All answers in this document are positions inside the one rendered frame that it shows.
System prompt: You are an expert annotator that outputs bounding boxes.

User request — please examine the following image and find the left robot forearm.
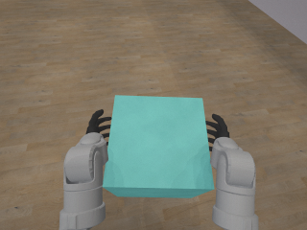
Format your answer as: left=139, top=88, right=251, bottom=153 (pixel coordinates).
left=59, top=132, right=108, bottom=230

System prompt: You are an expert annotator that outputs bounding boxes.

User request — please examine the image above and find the carton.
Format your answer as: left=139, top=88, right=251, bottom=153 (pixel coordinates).
left=102, top=95, right=215, bottom=198

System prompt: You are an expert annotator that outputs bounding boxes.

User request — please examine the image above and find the right robot forearm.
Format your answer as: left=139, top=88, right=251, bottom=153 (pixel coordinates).
left=210, top=137, right=259, bottom=230

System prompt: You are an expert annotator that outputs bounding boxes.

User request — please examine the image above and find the robot right hand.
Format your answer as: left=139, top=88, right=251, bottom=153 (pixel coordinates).
left=205, top=113, right=230, bottom=151

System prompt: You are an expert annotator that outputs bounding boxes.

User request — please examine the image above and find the robot left hand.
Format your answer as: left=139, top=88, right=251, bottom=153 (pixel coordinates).
left=86, top=109, right=112, bottom=146

